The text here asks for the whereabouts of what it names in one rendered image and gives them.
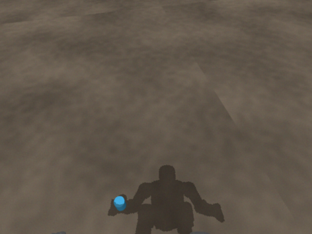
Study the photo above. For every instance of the tin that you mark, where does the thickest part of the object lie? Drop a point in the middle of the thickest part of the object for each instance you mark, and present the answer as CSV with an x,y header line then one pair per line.
x,y
120,203

